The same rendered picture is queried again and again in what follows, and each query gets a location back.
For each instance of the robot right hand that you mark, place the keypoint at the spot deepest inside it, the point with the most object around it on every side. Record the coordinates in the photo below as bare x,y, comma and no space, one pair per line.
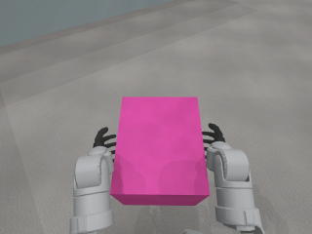
217,135

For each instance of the robot left forearm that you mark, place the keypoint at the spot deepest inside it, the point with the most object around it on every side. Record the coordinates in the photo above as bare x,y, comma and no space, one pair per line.
92,213

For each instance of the robot right forearm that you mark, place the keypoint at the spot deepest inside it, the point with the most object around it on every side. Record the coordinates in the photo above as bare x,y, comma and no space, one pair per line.
232,178

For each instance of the robot left hand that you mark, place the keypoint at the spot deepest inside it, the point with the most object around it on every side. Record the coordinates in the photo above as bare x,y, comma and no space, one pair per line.
100,140

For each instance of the carton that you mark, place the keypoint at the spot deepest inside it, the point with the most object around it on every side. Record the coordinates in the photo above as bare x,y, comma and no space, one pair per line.
160,156

